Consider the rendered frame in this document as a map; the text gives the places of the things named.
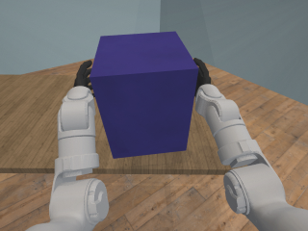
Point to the left robot upper arm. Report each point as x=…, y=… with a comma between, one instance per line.
x=76, y=206

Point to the table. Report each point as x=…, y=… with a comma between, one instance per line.
x=29, y=106

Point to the carton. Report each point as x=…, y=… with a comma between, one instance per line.
x=144, y=86

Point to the robot right hand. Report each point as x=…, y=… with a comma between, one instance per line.
x=202, y=76

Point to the right robot upper arm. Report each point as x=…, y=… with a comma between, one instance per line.
x=256, y=192

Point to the robot left hand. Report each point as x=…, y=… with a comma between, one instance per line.
x=82, y=79

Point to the right robot forearm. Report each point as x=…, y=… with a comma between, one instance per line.
x=235, y=146

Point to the left robot forearm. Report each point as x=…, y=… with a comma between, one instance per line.
x=76, y=137

